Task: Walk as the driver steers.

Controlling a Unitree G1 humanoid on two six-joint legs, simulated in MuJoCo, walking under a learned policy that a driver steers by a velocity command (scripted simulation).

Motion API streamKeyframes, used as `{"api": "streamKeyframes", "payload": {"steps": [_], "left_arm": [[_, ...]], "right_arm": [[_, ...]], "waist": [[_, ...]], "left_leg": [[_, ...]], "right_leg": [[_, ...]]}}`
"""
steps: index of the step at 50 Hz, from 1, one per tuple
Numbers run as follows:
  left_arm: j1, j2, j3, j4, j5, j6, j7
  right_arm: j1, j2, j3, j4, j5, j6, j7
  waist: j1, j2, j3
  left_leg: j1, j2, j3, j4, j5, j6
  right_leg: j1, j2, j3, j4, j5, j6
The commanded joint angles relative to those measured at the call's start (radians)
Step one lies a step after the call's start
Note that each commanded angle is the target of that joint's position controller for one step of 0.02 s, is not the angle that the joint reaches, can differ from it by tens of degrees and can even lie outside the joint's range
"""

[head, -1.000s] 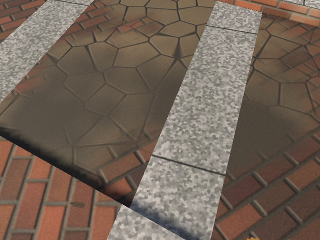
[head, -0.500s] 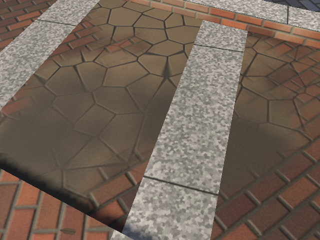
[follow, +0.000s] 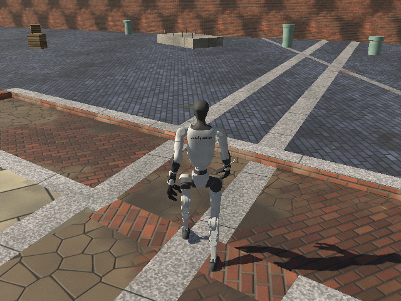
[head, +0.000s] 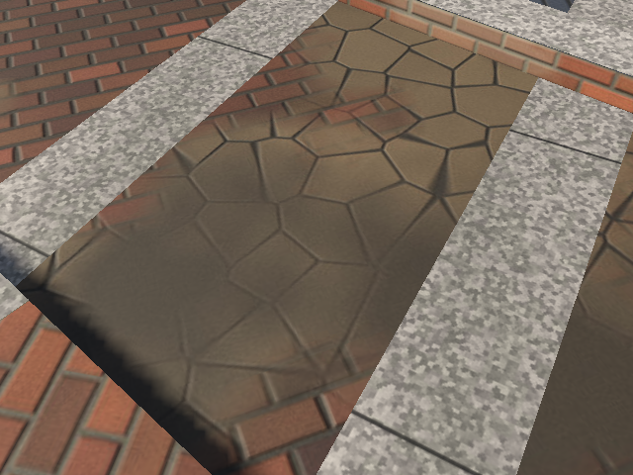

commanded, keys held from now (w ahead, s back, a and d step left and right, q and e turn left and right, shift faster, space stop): w+q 0.74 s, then w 0.26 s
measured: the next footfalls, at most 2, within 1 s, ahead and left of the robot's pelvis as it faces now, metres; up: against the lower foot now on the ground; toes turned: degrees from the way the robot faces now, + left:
left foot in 0.10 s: +0.25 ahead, +0.13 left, +0.00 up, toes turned +4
right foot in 0.60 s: +0.56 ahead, -0.01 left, -0.14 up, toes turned +25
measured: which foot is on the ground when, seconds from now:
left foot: up 0.00-0.08, down 0.10-0.60, up 0.62-1.00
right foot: down 0.00-0.10, up 0.12-0.58, down 0.60-1.00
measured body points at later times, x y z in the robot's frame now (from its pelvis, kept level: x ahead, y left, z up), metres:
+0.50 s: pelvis +0.30 +0.07 -0.04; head +0.30 +0.07 +0.41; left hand +0.45 +0.30 -0.13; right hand +0.35 -0.15 -0.18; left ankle +0.21 +0.12 -0.73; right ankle +0.49 -0.05 -0.75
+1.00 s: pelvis +0.58 +0.14 -0.14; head +0.59 +0.16 +0.31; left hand +0.39 +0.31 -0.29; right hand +0.89 +0.10 -0.20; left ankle +0.67 +0.34 -0.84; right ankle +0.52 -0.03 -0.87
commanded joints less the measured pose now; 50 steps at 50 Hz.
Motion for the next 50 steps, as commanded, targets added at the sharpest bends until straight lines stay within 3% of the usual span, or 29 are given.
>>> {"api": "streamKeyframes", "payload": {"steps": [1,4,5,6,7,8,9,10,12,14,16,20,22,26,28,29,31,32,33,34,35,36,38,39,41,43,45,46,50], "left_arm": [[0.001,0.152,0.030,-0.008,0.005,-0.010,0.000],[-0.002,0.218,0.046,0.019,0.005,-0.012,0.006],[0.015,0.215,0.042,0.010,0.024,-0.017,0.005],[0.157,0.107,0.004,0.003,0.054,-0.028,0.005],[0.123,0.079,-0.021,-0.012,0.065,-0.034,-0.028],[-0.171,0.125,0.007,-0.081,-0.004,-0.031,-0.044],[-0.271,0.149,0.014,-0.116,-0.037,-0.041,-0.028],[-0.268,0.186,0.019,-0.118,-0.017,-0.041,-0.004],[-0.223,0.092,-0.014,-0.127,0.013,-0.019,0.026],[-0.208,0.097,-0.014,-0.150,0.024,0.021,0.026],[-0.207,0.091,-0.019,-0.153,0.038,0.015,0.011],[-0.292,0.056,-0.033,-0.221,0.002,0.025,-0.008],[-0.353,0.081,-0.030,-0.258,0.004,0.045,-0.007],[-0.501,0.097,-0.030,-0.269,0.025,0.055,-0.001],[-0.544,0.083,-0.027,-0.271,0.005,0.039,-0.002],[-0.473,0.148,0.050,-0.269,-0.141,-0.006,0.014],[-0.192,0.172,0.078,-0.182,-0.131,-0.016,0.020],[0.027,0.207,0.099,-0.137,-0.119,-0.003,0.026],[0.124,0.219,0.104,-0.122,-0.134,0.014,0.020],[0.111,0.279,0.124,-0.095,-0.140,0.026,0.021],[0.022,0.151,0.099,-0.097,-0.122,0.049,0.049],[-0.042,0.161,0.089,-0.100,-0.092,0.050,0.069],[-0.129,0.059,0.046,-0.056,-0.086,0.034,0.061],[-0.158,0.008,0.032,-0.031,-0.085,0.027,0.054],[-0.241,0.063,0.038,-0.031,-0.078,0.016,0.049],[-0.222,0.121,0.055,-0.039,-0.055,-0.003,0.045],[-0.115,0.160,0.071,0.002,-0.108,0.001,0.050],[-0.090,0.174,0.074,0.018,-0.122,0.012,0.056],[0.008,0.205,0.096,0.050,-0.109,0.059,0.045]], "right_arm": [[-0.134,-0.092,-0.029,-0.105,0.005,-0.019,-0.002],[-0.058,-0.139,-0.053,-0.110,0.030,-0.034,-0.019],[0.090,-0.185,-0.073,-0.064,0.036,-0.051,-0.031],[0.289,-0.206,-0.080,-0.021,0.027,-0.054,-0.048],[0.509,-0.202,-0.077,0.031,0.013,-0.045,-0.055],[0.637,-0.183,-0.075,0.103,-0.016,-0.060,-0.050],[0.527,-0.218,-0.085,0.098,-0.001,-0.079,-0.048],[0.435,-0.169,-0.065,0.094,0.009,-0.082,-0.045],[0.265,-0.076,-0.017,0.068,0.001,-0.080,-0.035],[0.133,-0.087,-0.010,0.013,0.011,-0.075,-0.050],[0.141,-0.052,0.011,0.001,-0.013,-0.092,-0.074],[0.260,-0.103,0.009,0.041,-0.033,-0.082,-0.061],[0.317,-0.123,0.009,0.053,-0.026,-0.085,-0.040],[0.509,-0.107,0.005,0.107,0.005,-0.067,-0.049],[0.518,-0.125,0.001,0.118,0.022,-0.046,-0.052],[0.413,-0.114,-0.027,0.111,0.130,0.015,-0.120],[0.422,-0.071,-0.005,0.107,0.082,0.035,-0.130],[0.513,-0.028,0.007,0.104,0.093,0.022,-0.115],[0.559,-0.059,0.009,0.075,0.119,0.008,-0.119],[0.484,-0.089,0.008,0.004,0.147,-0.008,-0.123],[0.264,-0.114,-0.011,-0.038,0.137,0.011,-0.144],[0.165,-0.113,-0.013,-0.097,0.139,0.024,-0.148],[0.129,-0.032,0.002,-0.139,0.093,0.053,-0.136],[0.127,0.020,0.011,-0.150,0.110,0.056,-0.130],[0.128,0.032,0.023,-0.199,0.084,0.035,-0.114],[0.160,-0.020,-0.002,-0.146,0.050,0.010,-0.094],[0.009,0.021,0.014,-0.175,0.058,0.008,-0.081],[-0.064,0.028,0.015,-0.197,0.080,0.005,-0.075],[-0.168,-0.040,-0.010,-0.209,0.095,-0.009,-0.047]], "waist": [[-0.035,-0.111,0.139],[-0.107,-0.105,0.092],[-0.139,-0.080,-0.002],[-0.143,0.044,-0.237],[-0.244,0.142,-0.393],[-0.337,0.081,-0.164],[-0.291,0.077,0.018],[-0.230,0.042,0.010],[-0.085,-0.014,0.032],[-0.028,-0.015,0.015],[-0.056,-0.016,0.015],[-0.082,-0.021,0.041],[-0.101,-0.007,0.082],[-0.234,0.013,0.121],[-0.242,0.021,0.123],[-0.190,0.060,0.138],[-0.079,-0.049,-0.037],[-0.006,-0.231,-0.241],[0.029,-0.289,-0.367],[0.025,-0.374,-0.338],[0.035,-0.073,-0.141],[0.025,-0.088,-0.026],[-0.056,-0.036,0.161],[-0.106,-0.066,0.204],[-0.172,-0.098,0.182],[-0.153,-0.048,0.071],[-0.070,-0.052,0.064],[-0.054,-0.066,0.104],[-0.014,-0.069,0.140]], "left_leg": [[0.056,-0.021,0.021,-0.018,-0.069,0.043],[0.277,-0.114,0.099,-0.074,-0.175,0.098],[0.527,-0.149,0.085,0.000,-0.141,0.129],[1.039,-0.025,-0.164,0.069,-0.129,0.280],[1.282,0.188,-0.619,-0.144,-0.323,0.439],[1.184,0.172,-0.665,-0.282,-0.425,0.328],[0.942,0.181,-0.624,-0.295,-0.430,0.281],[0.759,0.166,-0.595,-0.295,-0.376,0.292],[0.396,0.146,-0.498,-0.341,-0.292,0.294],[0.223,0.066,-0.410,-0.386,-0.366,0.268],[0.165,0.016,-0.357,-0.332,-0.360,0.236],[-0.046,-0.084,-0.283,-0.157,-0.374,0.200],[-0.028,-0.066,-0.380,-0.083,-0.480,0.211],[0.462,-0.031,-0.588,0.170,-0.594,0.219],[0.454,-0.059,-0.602,0.263,-0.512,0.191],[0.389,-0.108,-0.581,0.292,-0.300,0.168],[0.098,-0.179,-0.370,0.681,-0.573,0.086],[-0.269,-0.244,-0.258,1.055,-0.960,0.009],[-0.409,-0.198,-0.247,1.419,-1.016,-0.021],[-0.576,-0.121,-0.161,1.553,-0.871,-0.052],[-0.651,-0.071,-0.058,1.566,-0.670,-0.058],[-0.620,-0.040,-0.054,1.557,-0.567,-0.086],[-0.526,0.005,-0.140,1.480,-0.564,-0.073],[-0.509,0.026,-0.170,1.375,-0.553,-0.050],[-0.320,0.038,-0.146,0.994,-0.367,-0.043],[0.024,0.025,-0.044,0.642,0.004,-0.059],[0.144,0.013,0.012,0.272,0.072,-0.059],[0.070,0.024,-0.013,0.132,0.021,-0.058],[0.026,-0.017,0.024,-0.154,-0.155,-0.017]], "right_leg": [[-0.101,-0.285,0.026,-0.011,0.502,-0.184],[-0.068,-0.262,-0.066,0.200,0.919,-0.142],[-0.177,-0.209,-0.090,0.407,0.967,-0.105],[-0.524,-0.143,-0.041,0.713,0.703,-0.015],[-0.765,0.050,0.037,1.020,-0.168,0.038],[-0.985,0.064,0.204,1.210,-0.196,-0.011],[-1.054,-0.002,0.267,1.253,-0.140,-0.028],[-0.956,-0.043,0.299,1.219,-0.094,-0.032],[-0.759,-0.097,0.296,1.112,-0.014,-0.039],[-0.661,-0.077,0.252,0.983,-0.033,-0.015],[-0.703,-0.080,0.281,0.872,0.269,-0.035],[-0.462,-0.064,0.196,0.591,0.674,-0.007],[-0.445,-0.051,0.207,0.540,0.626,0.040],[-0.780,-0.058,0.284,0.242,0.548,0.056],[-0.672,-0.041,0.241,0.125,0.566,0.032],[-0.550,-0.048,0.301,0.040,0.661,-0.001],[-0.037,-0.141,0.269,0.255,0.983,-0.035],[0.465,-0.308,0.360,0.527,1.046,-0.143],[0.554,-0.444,0.557,0.525,0.836,-0.229],[0.531,-0.544,0.753,0.365,0.422,-0.337],[0.314,-0.462,0.693,0.174,-0.003,-0.268],[0.120,-0.476,0.707,0.129,-0.013,-0.304],[-0.244,-0.387,0.539,0.096,0.108,-0.241],[-0.359,-0.316,0.411,0.090,0.073,-0.176],[-0.578,-0.189,0.217,0.044,0.215,-0.129],[-0.669,-0.121,0.120,0.034,0.305,-0.151],[-0.567,-0.151,0.140,-0.046,0.352,-0.181],[-0.416,-0.182,0.175,-0.040,0.402,-0.184],[-0.045,-0.296,0.223,0.048,0.531,-0.161]]}}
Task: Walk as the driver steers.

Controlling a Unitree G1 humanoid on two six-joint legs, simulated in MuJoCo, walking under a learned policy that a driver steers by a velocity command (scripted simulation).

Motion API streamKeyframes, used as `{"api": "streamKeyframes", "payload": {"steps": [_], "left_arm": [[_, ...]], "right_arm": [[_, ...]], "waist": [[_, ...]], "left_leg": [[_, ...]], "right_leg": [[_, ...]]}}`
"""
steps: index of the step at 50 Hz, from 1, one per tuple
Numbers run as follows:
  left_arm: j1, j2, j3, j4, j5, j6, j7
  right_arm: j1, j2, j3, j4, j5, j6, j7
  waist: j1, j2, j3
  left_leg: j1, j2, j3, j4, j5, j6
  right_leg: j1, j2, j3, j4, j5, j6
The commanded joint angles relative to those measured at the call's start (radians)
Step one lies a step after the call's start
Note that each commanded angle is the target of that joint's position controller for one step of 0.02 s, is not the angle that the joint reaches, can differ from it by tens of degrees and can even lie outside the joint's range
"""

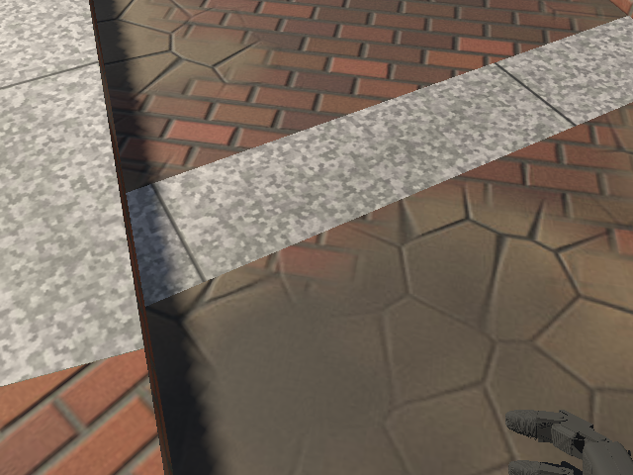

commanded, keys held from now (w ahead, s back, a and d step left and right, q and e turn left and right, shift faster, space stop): w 0.16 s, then w+e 0.84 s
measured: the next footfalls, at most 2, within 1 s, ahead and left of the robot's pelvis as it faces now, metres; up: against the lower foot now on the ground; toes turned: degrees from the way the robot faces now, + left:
left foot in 0.06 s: +0.21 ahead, +0.11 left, +0.00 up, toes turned +2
right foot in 0.60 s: +0.51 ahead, -0.14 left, +0.00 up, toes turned -12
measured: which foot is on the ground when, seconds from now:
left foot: up 0.00-0.04, down 0.06-0.62, up 0.64-1.00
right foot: down 0.00-0.08, up 0.10-0.58, down 0.60-1.00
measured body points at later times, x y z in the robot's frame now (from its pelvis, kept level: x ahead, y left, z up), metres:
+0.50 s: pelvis +0.29 +0.01 +0.00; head +0.31 +0.01 +0.45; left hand +0.48 +0.24 -0.11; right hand +0.25 -0.25 -0.13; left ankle +0.17 +0.11 -0.73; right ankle +0.46 -0.16 -0.69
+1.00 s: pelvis +0.58 -0.06 +0.01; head +0.61 -0.08 +0.45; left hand +0.74 +0.18 -0.10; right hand +0.70 -0.37 -0.07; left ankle +0.80 +0.01 -0.70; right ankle +0.47 -0.13 -0.73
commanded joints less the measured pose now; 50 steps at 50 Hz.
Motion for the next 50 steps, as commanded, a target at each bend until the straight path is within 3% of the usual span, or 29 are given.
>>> {"api": "streamKeyframes", "payload": {"steps": [1,2,3,4,5,6,7,8,9,11,14,15,21,24,26,28,29,30,31,32,33,34,35,36,38,40,44,47,50], "left_arm": [[0.039,0.193,0.049,-0.028,0.005,0.014,-0.009],[0.047,0.182,0.047,-0.024,0.015,0.017,-0.013],[0.025,0.162,0.041,-0.046,0.029,0.014,-0.012],[0.087,0.051,0.001,-0.088,0.028,-0.010,-0.021],[0.058,0.070,0.008,-0.068,0.019,-0.040,-0.035],[-0.016,0.134,0.038,-0.101,-0.015,-0.053,-0.039],[-0.100,0.145,0.043,-0.133,-0.018,-0.058,-0.030],[-0.141,0.144,0.051,-0.147,-0.002,-0.054,-0.016],[-0.122,0.130,0.057,-0.142,0.004,-0.042,-0.005],[-0.051,0.073,0.053,-0.121,0.002,-0.015,0.000],[-0.099,0.080,0.067,-0.147,0.002,0.000,0.004],[-0.145,0.083,0.067,-0.165,0.005,-0.002,0.003],[-0.354,0.047,0.044,-0.251,0.006,-0.008,-0.034],[-0.441,0.047,0.039,-0.307,0.009,-0.006,-0.050],[-0.478,0.053,0.040,-0.348,0.008,-0.006,-0.067],[-0.438,0.088,0.056,-0.370,0.011,-0.005,-0.078],[-0.332,0.123,0.076,-0.358,0.008,-0.002,-0.081],[-0.156,0.185,0.108,-0.321,0.004,0.003,-0.070],[-0.033,0.314,0.144,-0.302,0.004,0.005,-0.052],[-0.034,0.314,0.131,-0.312,-0.006,-0.006,-0.054],[-0.009,0.227,0.107,-0.305,0.014,-0.006,-0.049],[-0.076,0.190,0.095,-0.305,0.014,-0.009,-0.046],[-0.159,0.167,0.088,-0.323,0.011,-0.011,-0.046],[-0.219,0.143,0.079,-0.339,0.017,-0.013,-0.045],[-0.261,0.154,0.082,-0.363,0.020,-0.014,-0.042],[-0.252,0.178,0.087,-0.359,0.014,-0.020,-0.030],[-0.194,0.202,0.100,-0.329,-0.002,-0.010,-0.012],[-0.150,0.203,0.103,-0.308,-0.010,-0.005,-0.013],[-0.140,0.193,0.104,-0.305,-0.013,-0.001,-0.005]], "right_arm": [[-0.062,-0.088,-0.036,-0.060,0.004,-0.023,0.014],[0.063,-0.131,-0.061,-0.024,0.001,-0.021,0.010],[0.257,-0.188,-0.085,0.023,-0.008,-0.018,0.000],[0.418,-0.295,-0.112,0.065,-0.035,-0.014,-0.004],[0.516,-0.260,-0.112,0.103,-0.017,-0.003,-0.012],[0.437,-0.225,-0.096,0.112,-0.019,-0.001,-0.014],[0.330,-0.193,-0.086,0.101,-0.018,-0.003,-0.017],[0.242,-0.156,-0.077,0.096,-0.023,-0.012,-0.013],[0.187,-0.114,-0.069,0.096,-0.029,-0.024,-0.011],[0.180,-0.093,-0.073,0.124,-0.036,-0.042,-0.005],[0.245,-0.124,-0.087,0.185,-0.050,-0.056,-0.020],[0.262,-0.130,-0.088,0.199,-0.047,-0.057,-0.028],[0.326,-0.161,-0.097,0.247,-0.031,-0.060,-0.057],[0.378,-0.162,-0.100,0.276,-0.020,-0.045,-0.060],[0.381,-0.178,-0.107,0.280,-0.016,-0.031,-0.058],[0.349,-0.220,-0.118,0.265,-0.010,-0.022,-0.063],[0.330,-0.243,-0.121,0.258,-0.012,-0.016,-0.066],[0.311,-0.242,-0.118,0.250,-0.011,-0.017,-0.068],[0.365,-0.169,-0.090,0.212,-0.035,-0.033,-0.060],[0.407,-0.099,-0.056,0.199,-0.041,-0.073,-0.034],[0.291,-0.191,-0.087,0.181,0.001,-0.104,-0.018],[0.207,-0.185,-0.083,0.150,0.014,-0.113,-0.020],[0.185,-0.171,-0.083,0.148,-0.011,-0.114,-0.030],[0.190,-0.173,-0.092,0.154,-0.032,-0.103,-0.038],[0.225,-0.157,-0.096,0.147,-0.039,-0.072,-0.038],[0.191,-0.137,-0.090,0.124,-0.052,-0.054,-0.042],[0.007,-0.100,-0.067,0.070,-0.050,-0.056,-0.038],[-0.058,-0.127,-0.071,0.041,-0.028,-0.062,-0.029],[-0.052,-0.176,-0.088,0.028,-0.022,-0.075,-0.021]], "waist": [[-0.051,-0.105,0.077],[-0.115,-0.126,-0.009],[-0.199,-0.136,-0.148],[-0.223,0.065,-0.349],[-0.255,0.112,-0.481],[-0.236,0.092,-0.310],[-0.195,0.081,-0.147],[-0.151,0.042,-0.052],[-0.103,0.056,-0.018],[-0.063,0.060,-0.012],[-0.059,0.038,0.036],[-0.067,0.032,0.049],[-0.131,0.007,0.089],[-0.159,0.001,0.120],[-0.154,0.011,0.112],[-0.108,0.058,0.045],[-0.043,0.071,-0.019],[0.051,0.038,-0.109],[0.055,-0.158,-0.245],[0.001,-0.268,-0.390],[0.057,-0.184,-0.337],[0.033,-0.156,-0.194],[-0.021,-0.047,-0.104],[-0.063,-0.035,-0.069],[-0.110,-0.048,-0.049],[-0.119,-0.058,-0.034],[-0.060,-0.102,-0.009],[-0.033,-0.126,-0.011],[-0.053,-0.142,-0.020]], "left_leg": [[0.115,-0.068,0.066,-0.190,-0.082,0.045],[0.312,-0.093,0.077,-0.184,-0.098,0.079],[0.648,-0.024,0.007,-0.066,0.036,0.121],[1.112,0.261,-0.445,-0.084,-0.039,0.305],[1.166,0.358,-0.778,-0.278,-0.208,0.366],[1.043,0.324,-0.661,-0.317,-0.324,0.315],[0.839,0.277,-0.507,-0.343,-0.285,0.269],[0.657,0.228,-0.396,-0.386,-0.208,0.239],[0.546,0.183,-0.295,-0.423,-0.145,0.209],[0.450,0.159,-0.206,-0.462,-0.111,0.197],[0.424,0.158,-0.101,-0.480,0.020,0.197],[0.438,0.158,-0.073,-0.486,0.060,0.192],[0.517,0.166,0.055,-0.503,0.054,0.143],[0.655,0.201,0.083,-0.463,0.135,0.135],[0.723,0.219,0.110,-0.400,0.288,0.119],[0.739,0.214,0.147,-0.266,0.654,0.096],[0.724,0.202,0.167,-0.112,0.798,0.084],[0.604,0.167,0.195,0.120,0.744,0.050],[0.231,0.065,0.206,0.526,0.269,-0.001],[-0.039,-0.120,0.000,0.778,-0.543,-0.021],[-0.162,-0.059,-0.120,0.807,-0.494,0.010],[-0.205,-0.018,-0.093,0.741,-0.413,0.028],[-0.154,0.021,-0.084,0.625,-0.355,0.027],[-0.070,0.048,-0.076,0.543,-0.315,0.016],[0.021,0.057,-0.062,0.464,-0.282,-0.017],[0.041,0.046,-0.044,0.355,-0.215,-0.055],[0.137,-0.021,-0.024,0.003,0.066,-0.071],[0.190,-0.052,-0.046,-0.097,0.118,-0.069],[0.227,-0.053,-0.079,-0.158,0.008,-0.043]], "right_leg": [[0.070,-0.299,0.170,0.019,0.697,-0.158],[0.048,-0.258,0.125,0.167,0.833,-0.137],[-0.138,-0.214,0.077,0.391,0.752,-0.105],[-0.582,-0.086,0.035,0.813,0.346,-0.026],[-0.707,-0.003,0.200,1.038,-0.211,-0.006],[-0.842,-0.052,0.233,1.125,-0.162,-0.006],[-0.861,-0.096,0.188,1.111,-0.066,-0.011],[-0.819,-0.128,0.172,1.039,0.024,-0.009],[-0.745,-0.156,0.180,0.987,0.083,-0.008],[-0.661,-0.163,0.189,0.960,0.130,-0.006],[-0.730,-0.148,0.231,0.879,0.222,0.005],[-0.759,-0.143,0.247,0.818,0.271,0.007],[-0.737,-0.112,0.176,0.468,0.536,-0.019],[-0.792,-0.097,0.145,0.407,0.447,-0.051],[-0.778,-0.077,0.097,0.376,0.333,-0.084],[-0.623,-0.012,0.021,0.374,0.203,-0.125],[-0.473,0.029,0.002,0.359,0.169,-0.155],[-0.203,0.048,0.031,0.293,0.236,-0.197],[0.195,-0.190,0.431,0.277,0.226,-0.330],[0.394,-0.374,0.961,0.072,0.074,-0.477],[0.387,-0.336,0.875,0.036,0.018,-0.410],[0.251,-0.301,0.715,0.039,0.110,-0.361],[0.076,-0.254,0.597,0.032,0.238,-0.321],[-0.056,-0.218,0.517,0.015,0.345,-0.299],[-0.203,-0.182,0.464,-0.017,0.441,-0.297],[-0.292,-0.164,0.403,-0.035,0.503,-0.303],[-0.368,-0.087,0.330,-0.015,0.398,-0.240],[-0.341,-0.109,0.399,0.012,0.270,-0.225],[-0.249,-0.145,0.499,0.099,0.205,-0.206]]}}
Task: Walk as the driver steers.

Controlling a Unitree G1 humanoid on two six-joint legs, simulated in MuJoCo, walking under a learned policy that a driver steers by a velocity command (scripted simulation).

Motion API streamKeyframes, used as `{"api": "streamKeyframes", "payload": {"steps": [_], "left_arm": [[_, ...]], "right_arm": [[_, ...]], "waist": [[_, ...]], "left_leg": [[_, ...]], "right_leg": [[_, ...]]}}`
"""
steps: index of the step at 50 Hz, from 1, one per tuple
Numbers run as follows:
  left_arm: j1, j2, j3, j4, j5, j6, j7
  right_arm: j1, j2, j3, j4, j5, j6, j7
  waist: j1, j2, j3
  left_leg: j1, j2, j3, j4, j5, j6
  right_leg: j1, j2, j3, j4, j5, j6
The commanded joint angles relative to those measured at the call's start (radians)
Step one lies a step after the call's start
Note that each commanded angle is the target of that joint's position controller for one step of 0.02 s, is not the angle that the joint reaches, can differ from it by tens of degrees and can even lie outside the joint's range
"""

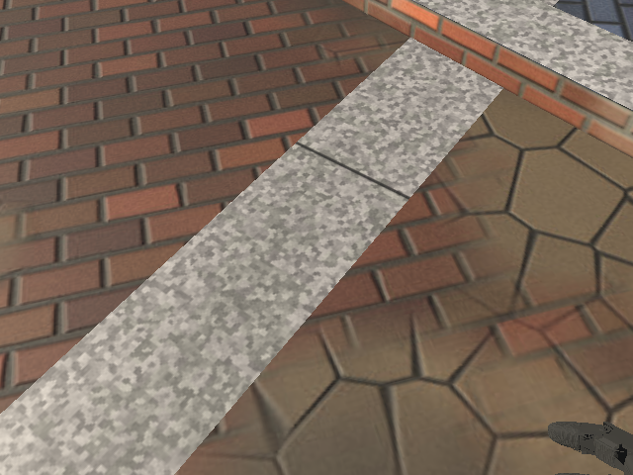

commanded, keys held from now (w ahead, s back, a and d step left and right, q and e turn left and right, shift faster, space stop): w+e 1.00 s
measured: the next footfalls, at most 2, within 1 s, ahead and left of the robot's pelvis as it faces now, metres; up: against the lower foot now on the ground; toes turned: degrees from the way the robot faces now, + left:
left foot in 0.06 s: +0.21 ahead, +0.14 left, +0.00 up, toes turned -6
right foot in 0.60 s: +0.42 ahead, -0.18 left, +0.00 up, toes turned -24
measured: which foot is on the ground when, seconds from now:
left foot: up 0.00-0.04, down 0.06-0.60, up 0.62-1.00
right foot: down 0.00-0.08, up 0.10-0.58, down 0.60-1.00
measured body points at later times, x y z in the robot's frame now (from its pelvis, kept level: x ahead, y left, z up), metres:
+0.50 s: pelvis +0.25 +0.01 +0.00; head +0.28 -0.01 +0.45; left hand +0.53 +0.17 -0.08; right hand +0.19 -0.28 -0.13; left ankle +0.18 +0.14 -0.74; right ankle +0.37 -0.18 -0.70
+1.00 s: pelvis +0.51 -0.12 +0.00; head +0.53 -0.15 +0.45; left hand +0.71 +0.10 -0.10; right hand +0.58 -0.45 -0.07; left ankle +0.74 -0.09 -0.71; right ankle +0.39 -0.17 -0.74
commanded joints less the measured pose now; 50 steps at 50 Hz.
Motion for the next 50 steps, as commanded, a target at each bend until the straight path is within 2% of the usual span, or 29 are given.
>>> {"api": "streamKeyframes", "payload": {"steps": [1,2,3,4,5,6,7,8,9,11,16,21,23,25,27,28,29,30,31,32,33,34,35,36,38,40,44,47,50], "left_arm": [[-0.010,0.138,0.040,-0.060,-0.001,-0.007,0.011],[-0.021,0.121,0.034,-0.068,0.002,-0.006,0.012],[-0.032,0.076,0.017,-0.083,0.008,-0.011,0.009],[0.046,0.013,0.000,-0.096,0.009,-0.015,0.008],[0.123,0.043,-0.006,-0.116,-0.012,-0.019,0.012],[0.087,0.132,0.013,-0.096,-0.014,-0.015,0.014],[-0.008,0.156,0.019,-0.113,-0.002,-0.007,0.013],[-0.052,0.146,0.020,-0.124,0.012,-0.002,0.012],[-0.066,0.132,0.023,-0.131,0.016,0.001,0.009],[-0.050,0.096,0.020,-0.133,0.002,0.012,0.000],[-0.122,0.068,0.009,-0.162,0.009,0.023,-0.001],[-0.265,0.044,-0.008,-0.195,0.008,0.011,-0.033],[-0.317,0.040,-0.013,-0.217,0.005,0.010,-0.046],[-0.347,0.050,-0.012,-0.237,0.003,0.010,-0.057],[-0.318,0.080,0.002,-0.243,0.009,0.014,-0.063],[-0.259,0.105,0.016,-0.232,0.011,0.018,-0.061],[-0.117,0.143,0.040,-0.195,0.010,0.020,-0.057],[0.070,0.207,0.073,-0.142,0.007,0.027,-0.040],[0.081,0.329,0.089,-0.137,-0.003,0.023,-0.025],[0.111,0.286,0.069,-0.171,0.005,0.004,-0.029],[0.083,0.219,0.048,-0.155,0.017,-0.010,-0.033],[0.031,0.190,0.038,-0.151,0.013,-0.017,-0.032],[-0.044,0.163,0.027,-0.161,0.014,-0.017,-0.031],[-0.091,0.138,0.016,-0.174,0.022,-0.019,-0.029],[-0.115,0.144,0.015,-0.176,0.024,-0.023,-0.022],[-0.100,0.163,0.019,-0.162,0.020,-0.025,-0.010],[-0.046,0.185,0.026,-0.127,0.012,-0.015,0.008],[0.007,0.191,0.029,-0.097,0.005,-0.012,0.009],[0.018,0.178,0.027,-0.085,0.003,-0.005,0.013]], "right_arm": [[-0.008,-0.128,-0.041,-0.072,0.011,-0.029,0.006],[0.061,-0.140,-0.050,-0.054,0.008,-0.035,0.006],[0.174,-0.174,-0.064,-0.037,-0.007,-0.040,0.002],[0.309,-0.239,-0.080,-0.025,-0.024,-0.039,-0.003],[0.373,-0.260,-0.086,0.009,-0.011,-0.027,0.006],[0.323,-0.171,-0.064,-0.018,-0.001,-0.022,0.005],[0.274,-0.133,-0.050,-0.027,-0.002,-0.011,0.001],[0.227,-0.117,-0.041,-0.028,-0.013,-0.004,0.000],[0.200,-0.095,-0.033,-0.020,-0.017,-0.001,-0.001],[0.188,-0.085,-0.030,-0.003,-0.013,-0.007,-0.002],[0.213,-0.139,-0.047,0.046,-0.008,-0.013,-0.006],[0.249,-0.175,-0.051,0.079,0.002,0.005,-0.012],[0.281,-0.195,-0.055,0.094,0.008,0.014,-0.011],[0.296,-0.213,-0.061,0.104,0.018,0.025,-0.010],[0.286,-0.245,-0.070,0.103,0.028,0.036,-0.013],[0.282,-0.262,-0.075,0.102,0.034,0.042,-0.017],[0.266,-0.263,-0.074,0.098,0.038,0.049,-0.021],[0.272,-0.229,-0.060,0.087,0.026,0.047,-0.026],[0.333,-0.087,-0.013,0.027,-0.025,0.028,-0.013],[0.283,-0.129,-0.009,0.004,0.000,-0.015,0.002],[0.179,-0.191,-0.027,-0.025,0.039,-0.036,0.012],[0.156,-0.177,-0.018,-0.033,0.036,-0.046,0.011],[0.157,-0.175,-0.020,-0.020,0.012,-0.046,0.004],[0.174,-0.187,-0.029,-0.014,-0.001,-0.036,0.002],[0.194,-0.171,-0.029,-0.015,-0.011,-0.012,0.005],[0.160,-0.140,-0.019,-0.026,-0.020,0.002,0.002],[-0.002,-0.093,0.004,-0.066,-0.015,0.002,0.010],[-0.064,-0.113,0.000,-0.092,0.002,-0.004,0.019],[-0.055,-0.155,-0.018,-0.101,0.007,-0.014,0.026]], "waist": [[-0.060,-0.152,-0.043],[-0.099,-0.152,-0.067],[-0.156,-0.117,-0.150],[-0.163,0.071,-0.287],[-0.139,0.348,-0.352],[-0.157,0.207,-0.244],[-0.167,0.120,-0.137],[-0.146,0.058,-0.077],[-0.122,0.059,-0.041],[-0.097,0.088,-0.019],[-0.100,0.038,0.000],[-0.153,0.029,0.038],[-0.172,0.025,0.060],[-0.170,0.030,0.075],[-0.132,0.060,0.042],[-0.089,0.079,-0.003],[-0.003,0.063,-0.074],[0.083,0.006,-0.169],[-0.007,-0.284,-0.226],[0.033,-0.245,-0.412],[0.057,-0.165,-0.287],[0.020,-0.110,-0.192],[-0.028,-0.046,-0.126],[-0.064,-0.057,-0.096],[-0.095,-0.062,-0.075],[-0.096,-0.053,-0.048],[-0.037,-0.093,-0.005],[-0.011,-0.112,0.000],[-0.029,-0.137,-0.004]], "left_leg": [[0.202,-0.027,0.016,-0.044,-0.076,0.030],[0.297,-0.030,0.031,-0.078,-0.093,0.052],[0.490,0.046,-0.023,-0.070,-0.112,0.095],[0.834,0.256,-0.295,-0.080,-0.188,0.199],[0.957,0.403,-0.686,-0.188,-0.460,0.299],[0.872,0.373,-0.640,-0.224,-0.613,0.273],[0.745,0.336,-0.479,-0.231,-0.542,0.235],[0.623,0.295,-0.368,-0.253,-0.418,0.221],[0.548,0.260,-0.284,-0.276,-0.323,0.214],[0.471,0.216,-0.156,-0.323,-0.228,0.206],[0.506,0.230,0.014,-0.366,-0.026,0.226],[0.551,0.215,0.163,-0.360,0.018,0.194],[0.598,0.232,0.188,-0.351,0.021,0.189],[0.650,0.253,0.211,-0.321,0.096,0.178],[0.685,0.255,0.256,-0.216,0.400,0.159],[0.687,0.251,0.278,-0.112,0.576,0.149],[0.643,0.224,0.311,0.074,0.658,0.127],[0.435,0.187,0.319,0.341,0.487,0.087],[-0.036,0.016,0.293,0.714,-0.438,0.023],[-0.181,-0.061,0.041,0.885,-0.630,0.022],[-0.272,-0.003,0.005,0.881,-0.529,0.041],[-0.244,0.038,0.013,0.794,-0.443,0.055],[-0.179,0.069,0.017,0.705,-0.392,0.048],[-0.105,0.090,0.012,0.643,-0.358,0.040],[-0.043,0.088,0.025,0.572,-0.330,0.012],[-0.028,0.073,0.046,0.467,-0.269,-0.018],[0.059,0.012,0.059,0.147,0.010,-0.032],[0.122,-0.019,0.040,0.042,0.065,-0.024],[0.153,-0.022,0.010,-0.017,-0.029,0.005]], "right_leg": [[-0.052,-0.240,0.240,-0.019,0.176,-0.127],[-0.057,-0.213,0.237,0.042,0.203,-0.106],[-0.117,-0.160,0.186,0.213,0.211,-0.071],[-0.368,-0.038,0.057,0.537,-0.031,-0.007],[-0.614,-0.028,0.000,0.786,-0.291,0.022],[-0.693,-0.092,0.024,0.895,-0.212,0.034],[-0.701,-0.126,-0.020,0.913,-0.127,0.039],[-0.662,-0.159,-0.035,0.878,-0.059,0.038],[-0.627,-0.186,-0.034,0.835,-0.020,0.036],[-0.567,-0.211,-0.061,0.787,0.013,0.036],[-0.619,-0.226,-0.067,0.608,0.172,0.066],[-0.561,-0.214,-0.145,0.350,0.349,0.053],[-0.557,-0.208,-0.173,0.285,0.327,0.039],[-0.545,-0.194,-0.201,0.240,0.258,0.014],[-0.446,-0.143,-0.254,0.212,0.155,-0.024],[-0.349,-0.103,-0.284,0.207,0.105,-0.048],[-0.159,-0.057,-0.302,0.142,0.148,-0.082],[0.158,-0.079,-0.212,0.117,0.194,-0.128],[0.501,-0.353,0.303,0.068,0.123,-0.284],[0.594,-0.468,0.682,-0.103,-0.042,-0.391],[0.527,-0.432,0.535,-0.123,0.015,-0.325],[0.385,-0.388,0.401,-0.120,0.097,-0.285],[0.240,-0.347,0.307,-0.127,0.202,-0.253],[0.135,-0.317,0.245,-0.147,0.302,-0.239],[0.028,-0.297,0.207,-0.181,0.385,-0.245],[-0.054,-0.271,0.145,-0.195,0.426,-0.243],[-0.139,-0.198,0.071,-0.183,0.307,-0.177],[-0.124,-0.215,0.126,-0.154,0.208,-0.154],[-0.042,-0.248,0.219,-0.064,0.160,-0.135]]}}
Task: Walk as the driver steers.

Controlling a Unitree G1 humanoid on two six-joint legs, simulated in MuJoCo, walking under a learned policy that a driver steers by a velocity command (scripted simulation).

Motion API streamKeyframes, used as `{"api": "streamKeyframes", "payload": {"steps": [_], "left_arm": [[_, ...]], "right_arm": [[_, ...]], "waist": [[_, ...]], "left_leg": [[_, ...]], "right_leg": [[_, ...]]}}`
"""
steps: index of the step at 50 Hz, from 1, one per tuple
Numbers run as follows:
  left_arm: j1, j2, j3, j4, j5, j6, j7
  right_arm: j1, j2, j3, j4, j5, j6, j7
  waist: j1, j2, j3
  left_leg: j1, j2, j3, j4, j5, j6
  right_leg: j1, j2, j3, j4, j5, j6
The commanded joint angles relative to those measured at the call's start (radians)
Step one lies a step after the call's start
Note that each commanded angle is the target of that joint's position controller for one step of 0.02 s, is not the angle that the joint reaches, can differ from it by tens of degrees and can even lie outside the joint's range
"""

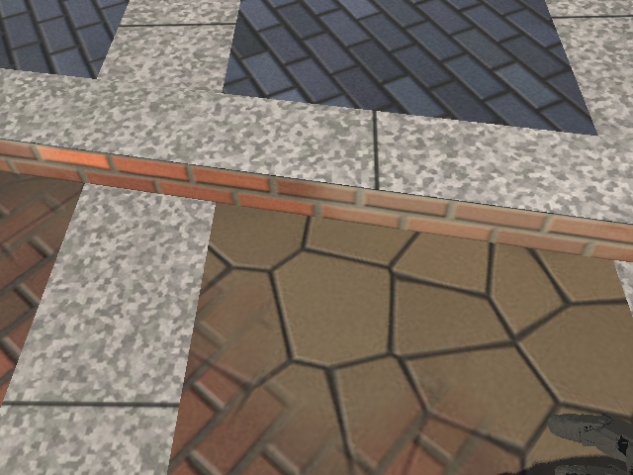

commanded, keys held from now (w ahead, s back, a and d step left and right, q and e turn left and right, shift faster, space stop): w+e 0.16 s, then w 0.56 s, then w+q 0.28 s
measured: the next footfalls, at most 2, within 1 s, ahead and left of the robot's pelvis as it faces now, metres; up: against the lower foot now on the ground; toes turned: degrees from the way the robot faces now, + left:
left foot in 0.06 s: +0.22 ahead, +0.14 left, +0.00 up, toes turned -6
right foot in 0.58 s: +0.43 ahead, -0.17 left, +0.00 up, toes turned -13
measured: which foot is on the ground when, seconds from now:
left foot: up 0.00-0.04, down 0.06-0.60, up 0.62-1.00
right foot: down 0.00-0.06, up 0.08-0.56, down 0.58-1.00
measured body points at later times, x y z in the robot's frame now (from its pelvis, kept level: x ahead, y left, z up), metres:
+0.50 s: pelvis +0.25 +0.00 +0.00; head +0.28 -0.01 +0.45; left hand +0.53 +0.17 -0.07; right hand +0.18 -0.28 -0.13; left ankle +0.18 +0.14 -0.74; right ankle +0.38 -0.17 -0.71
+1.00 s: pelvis +0.50 -0.08 +0.00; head +0.53 -0.08 +0.45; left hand +0.53 +0.19 -0.13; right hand +0.63 -0.35 -0.11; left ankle +0.66 +0.02 -0.70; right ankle +0.39 -0.16 -0.74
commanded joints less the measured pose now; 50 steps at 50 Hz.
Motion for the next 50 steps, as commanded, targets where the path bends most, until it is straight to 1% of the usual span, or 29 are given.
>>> {"api": "streamKeyframes", "payload": {"steps": [1,2,3,4,5,6,7,8,9,11,15,20,23,25,26,27,28,29,30,31,32,33,34,36,37,39,42,46,50], "left_arm": [[-0.013,0.153,0.044,-0.050,0.000,-0.004,0.009],[-0.023,0.137,0.040,-0.053,0.001,0.000,0.009],[-0.024,0.098,0.026,-0.059,0.005,0.000,0.007],[-0.005,0.033,0.002,-0.076,0.022,-0.002,0.005],[0.123,0.015,-0.006,-0.105,-0.017,-0.009,0.006],[0.102,0.119,0.012,-0.073,-0.022,-0.007,0.011],[-0.002,0.163,0.025,-0.084,-0.012,0.000,0.010],[-0.047,0.154,0.026,-0.090,-0.001,0.005,0.011],[-0.080,0.136,0.025,-0.099,0.009,0.004,0.008],[-0.066,0.089,0.018,-0.097,0.000,0.006,-0.001],[-0.133,0.046,0.000,-0.112,0.011,0.005,-0.004],[-0.281,0.020,-0.022,-0.135,0.013,-0.021,-0.031],[-0.362,0.028,-0.024,-0.159,0.004,-0.026,-0.044],[-0.383,0.046,-0.020,-0.172,0.002,-0.028,-0.050],[-0.369,0.058,-0.015,-0.171,0.005,-0.029,-0.051],[-0.310,0.077,-0.003,-0.156,0.010,-0.030,-0.050],[-0.185,0.113,0.019,-0.114,0.017,-0.029,-0.045],[-0.022,0.169,0.043,-0.072,0.021,-0.024,-0.034],[0.079,0.279,0.063,-0.061,0.038,-0.017,-0.021],[0.095,0.235,0.049,-0.061,0.024,-0.019,-0.024],[0.062,0.189,0.029,-0.039,0.096,-0.010,-0.016],[-0.006,0.134,0.010,-0.026,0.089,-0.015,-0.016],[-0.055,0.096,-0.004,-0.017,0.074,-0.019,-0.019],[-0.099,0.084,-0.013,-0.003,0.053,-0.030,-0.020],[-0.097,0.090,-0.011,0.006,0.052,-0.037,-0.021],[-0.081,0.107,-0.004,0.035,0.053,-0.047,-0.022],[-0.040,0.104,-0.003,0.078,0.056,-0.053,-0.020],[-0.003,0.105,-0.003,0.121,0.056,-0.061,-0.016],[0.038,0.120,0.000,0.166,0.058,-0.056,-0.005]], "right_arm": [[-0.022,-0.133,-0.047,-0.074,0.008,-0.025,0.002],[0.042,-0.139,-0.056,-0.058,0.006,-0.029,-0.001],[0.138,-0.163,-0.070,-0.041,-0.004,-0.033,-0.007],[0.287,-0.219,-0.085,-0.029,-0.017,-0.034,-0.015],[0.356,-0.282,-0.100,0.005,-0.024,-0.020,-0.007],[0.320,-0.183,-0.079,-0.018,-0.003,-0.016,-0.002],[0.282,-0.132,-0.065,-0.026,0.000,-0.010,-0.007],[0.236,-0.115,-0.056,-0.031,-0.009,-0.004,-0.009],[0.218,-0.096,-0.050,-0.019,-0.014,-0.001,-0.010],[0.217,-0.078,-0.044,0.001,-0.018,-0.008,-0.010],[0.252,-0.119,-0.056,0.045,-0.003,-0.019,-0.009],[0.291,-0.159,-0.059,0.082,0.014,0.000,-0.014],[0.352,-0.181,-0.061,0.114,0.024,0.014,-0.013],[0.367,-0.194,-0.065,0.130,0.031,0.026,-0.014],[0.364,-0.203,-0.067,0.136,0.034,0.032,-0.016],[0.349,-0.212,-0.068,0.138,0.038,0.037,-0.019],[0.346,-0.200,-0.062,0.140,0.039,0.041,-0.022],[0.347,-0.163,-0.044,0.129,0.023,0.037,-0.026],[0.407,-0.060,-0.009,0.083,-0.005,0.020,-0.022],[0.407,-0.085,-0.010,0.094,0.005,-0.001,-0.018],[0.360,-0.139,-0.035,0.095,-0.040,0.030,-0.015],[0.326,-0.110,-0.028,0.092,-0.038,0.035,-0.006],[0.322,-0.096,-0.025,0.096,-0.036,0.043,-0.001],[0.368,-0.087,-0.022,0.118,-0.050,0.072,0.009],[0.373,-0.083,-0.021,0.123,-0.043,0.080,0.014],[0.318,-0.076,-0.020,0.111,-0.034,0.087,0.024],[0.206,-0.070,-0.019,0.083,-0.030,0.083,0.029],[0.101,-0.054,-0.011,0.055,-0.031,0.076,0.041],[0.020,-0.056,-0.008,0.013,-0.036,0.073,0.051]], "waist": [[-0.056,-0.169,-0.029],[-0.090,-0.176,-0.046],[-0.136,-0.160,-0.109],[-0.185,-0.025,-0.247],[-0.121,0.328,-0.344],[-0.143,0.193,-0.256],[-0.164,0.103,-0.147],[-0.146,0.034,-0.092],[-0.134,0.027,-0.047],[-0.106,0.069,-0.032],[-0.105,0.033,-0.012],[-0.150,0.024,0.009],[-0.176,0.032,0.029],[-0.166,0.047,0.037],[-0.147,0.054,0.029],[-0.102,0.056,-0.005],[-0.036,0.039,-0.084],[0.036,0.002,-0.199],[0.022,-0.232,-0.329],[0.028,-0.284,-0.413],[0.019,-0.171,-0.271],[-0.028,-0.132,-0.144],[-0.066,-0.132,-0.084],[-0.115,-0.165,-0.066],[-0.119,-0.167,-0.069],[-0.115,-0.159,-0.029],[-0.084,-0.128,0.034],[-0.056,-0.111,0.056],[-0.036,-0.111,0.080]], "left_leg": [[0.171,-0.025,0.014,-0.036,-0.079,0.031],[0.253,-0.030,0.031,-0.068,-0.099,0.051],[0.411,0.009,0.013,-0.078,-0.110,0.084],[0.666,0.189,-0.162,-0.071,-0.149,0.144],[0.912,0.384,-0.646,-0.201,-0.448,0.293],[0.860,0.379,-0.686,-0.249,-0.651,0.274],[0.749,0.342,-0.524,-0.255,-0.602,0.236],[0.637,0.301,-0.398,-0.265,-0.463,0.216],[0.554,0.260,-0.315,-0.284,-0.359,0.218],[0.471,0.211,-0.201,-0.329,-0.263,0.220],[0.477,0.223,-0.099,-0.382,-0.106,0.268],[0.483,0.185,0.042,-0.391,-0.012,0.241],[0.522,0.210,0.051,-0.376,-0.013,0.232],[0.572,0.240,0.045,-0.349,0.032,0.220],[0.590,0.248,0.049,-0.318,0.098,0.211],[0.591,0.236,0.073,-0.243,0.240,0.194],[0.560,0.195,0.120,-0.091,0.375,0.169],[0.415,0.151,0.160,0.136,0.279,0.131],[0.022,0.008,0.196,0.530,-0.186,0.059],[-0.124,-0.042,0.046,0.704,-0.606,0.056],[-0.127,-0.003,0.057,0.731,-0.521,0.081],[-0.090,0.035,0.059,0.683,-0.438,0.086],[-0.035,0.064,0.066,0.605,-0.399,0.083],[0.084,0.068,0.086,0.554,-0.354,0.066],[0.094,0.061,0.088,0.548,-0.334,0.063],[0.047,0.063,0.074,0.500,-0.269,0.058],[-0.040,0.062,0.042,0.384,-0.163,0.054],[-0.042,0.053,0.072,0.221,-0.066,0.067],[-0.012,0.038,0.143,0.105,-0.115,0.111]], "right_leg": [[-0.064,-0.242,0.243,-0.022,0.173,-0.129],[-0.068,-0.221,0.245,0.029,0.188,-0.111],[-0.105,-0.172,0.209,0.153,0.212,-0.078],[-0.235,-0.100,0.113,0.451,0.036,-0.036],[-0.568,-0.005,0.006,0.747,-0.298,0.019],[-0.677,-0.081,0.031,0.875,-0.243,0.037],[-0.700,-0.111,0.004,0.901,-0.149,0.044],[-0.660,-0.144,-0.023,0.882,-0.080,0.049],[-0.638,-0.167,-0.024,0.836,-0.035,0.049],[-0.565,-0.192,-0.039,0.776,0.002,0.045],[-0.605,-0.198,-0.054,0.605,0.080,0.057],[-0.526,-0.199,-0.140,0.306,0.293,0.063],[-0.485,-0.178,-0.168,0.207,0.291,0.052],[-0.465,-0.165,-0.174,0.158,0.236,0.027],[-0.426,-0.153,-0.184,0.133,0.206,0.011],[-0.323,-0.127,-0.207,0.093,0.206,-0.010],[-0.133,-0.097,-0.230,0.057,0.230,-0.038],[0.135,-0.165,-0.153,0.087,0.244,-0.076],[0.489,-0.431,0.285,0.054,0.146,-0.214],[0.516,-0.512,0.568,-0.086,0.039,-0.281],[0.364,-0.489,0.364,-0.085,0.185,-0.208],[0.207,-0.423,0.227,-0.100,0.284,-0.175],[0.091,-0.372,0.133,-0.136,0.336,-0.135],[-0.042,-0.318,0.038,-0.189,0.370,-0.113],[-0.052,-0.317,0.016,-0.212,0.365,-0.123],[-0.063,-0.323,-0.023,-0.273,0.284,-0.137],[-0.024,-0.335,-0.078,-0.327,0.210,-0.134],[0.043,-0.344,-0.175,-0.332,0.259,-0.114],[0.124,-0.362,-0.240,-0.277,0.352,-0.084]]}}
